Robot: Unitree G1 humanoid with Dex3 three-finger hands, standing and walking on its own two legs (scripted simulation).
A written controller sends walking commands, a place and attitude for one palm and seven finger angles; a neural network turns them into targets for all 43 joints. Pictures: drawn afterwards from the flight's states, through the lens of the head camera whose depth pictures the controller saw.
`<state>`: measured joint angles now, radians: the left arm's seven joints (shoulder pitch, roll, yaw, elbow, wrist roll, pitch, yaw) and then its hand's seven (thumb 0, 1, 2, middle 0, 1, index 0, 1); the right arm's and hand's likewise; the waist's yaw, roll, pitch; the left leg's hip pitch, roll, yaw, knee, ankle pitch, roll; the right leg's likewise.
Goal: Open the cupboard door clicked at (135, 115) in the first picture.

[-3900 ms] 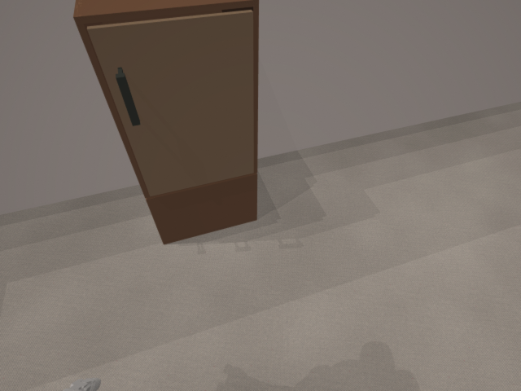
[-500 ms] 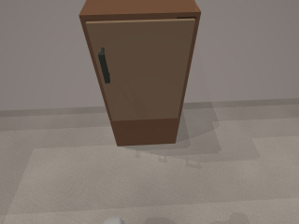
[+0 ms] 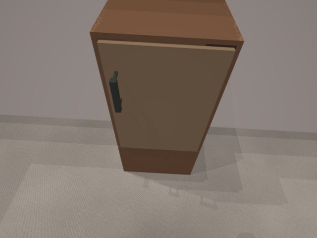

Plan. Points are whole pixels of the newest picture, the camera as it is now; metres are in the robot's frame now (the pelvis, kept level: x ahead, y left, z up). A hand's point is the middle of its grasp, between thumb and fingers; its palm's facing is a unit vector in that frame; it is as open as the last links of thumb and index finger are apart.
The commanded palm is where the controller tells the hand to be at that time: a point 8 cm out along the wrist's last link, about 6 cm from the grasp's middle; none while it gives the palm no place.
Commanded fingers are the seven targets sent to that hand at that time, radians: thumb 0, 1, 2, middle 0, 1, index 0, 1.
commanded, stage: come to a stop and stand still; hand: left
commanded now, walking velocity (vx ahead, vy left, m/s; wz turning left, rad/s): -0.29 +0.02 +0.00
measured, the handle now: (117, 92) +0.56 +0.19 +0.00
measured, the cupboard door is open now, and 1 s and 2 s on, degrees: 0 0 0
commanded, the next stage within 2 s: look again from close up in 1.30 s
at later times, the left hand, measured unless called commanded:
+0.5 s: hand out of the picture +0.04 +0.20 -0.19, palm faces +0.10 -0.97 -0.22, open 7.4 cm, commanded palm none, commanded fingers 0.00 0.90 0.90 -0.20 -0.30 -0.20 -0.30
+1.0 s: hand out of the picture -0.03 +0.14 -0.17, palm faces +0.03 -0.98 -0.17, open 7.3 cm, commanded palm none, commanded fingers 0.00 0.90 0.90 -0.20 -0.30 -0.20 -0.30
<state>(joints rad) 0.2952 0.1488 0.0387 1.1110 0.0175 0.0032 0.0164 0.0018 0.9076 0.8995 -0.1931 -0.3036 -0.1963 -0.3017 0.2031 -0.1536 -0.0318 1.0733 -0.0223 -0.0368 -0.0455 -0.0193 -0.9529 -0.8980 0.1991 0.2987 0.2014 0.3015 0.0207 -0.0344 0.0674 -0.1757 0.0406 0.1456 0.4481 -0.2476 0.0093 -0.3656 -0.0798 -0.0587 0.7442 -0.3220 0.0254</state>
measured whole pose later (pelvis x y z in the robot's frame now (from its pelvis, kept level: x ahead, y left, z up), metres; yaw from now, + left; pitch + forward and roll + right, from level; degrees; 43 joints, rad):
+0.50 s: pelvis -0.03 +0.00 -0.01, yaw +1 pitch -1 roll +0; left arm 0.17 0.22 0.07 0.99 0.02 0.05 0.03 0.00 0.90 0.90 -0.20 -0.30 -0.20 -0.30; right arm 0.17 -0.17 -0.05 0.99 -0.03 0.02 -0.01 0.00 -0.91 -0.90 0.19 0.30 0.20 0.30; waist 0.02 -0.04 0.05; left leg -0.23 0.01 0.04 0.58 -0.34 0.01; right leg -0.39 -0.07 -0.06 0.62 -0.28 0.02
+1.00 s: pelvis -0.02 -0.01 +0.00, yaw +0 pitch -1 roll +0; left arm 0.29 0.12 0.00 1.17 0.01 0.00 0.03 0.01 0.92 0.90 -0.20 -0.30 -0.20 -0.30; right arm 0.32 -0.10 0.00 1.18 -0.01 -0.01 -0.04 0.00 -0.91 -0.90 0.20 0.30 0.20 0.30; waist -0.01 0.00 0.03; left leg -0.13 0.03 0.06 0.40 -0.25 -0.01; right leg -0.13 0.02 -0.05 0.42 -0.27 -0.03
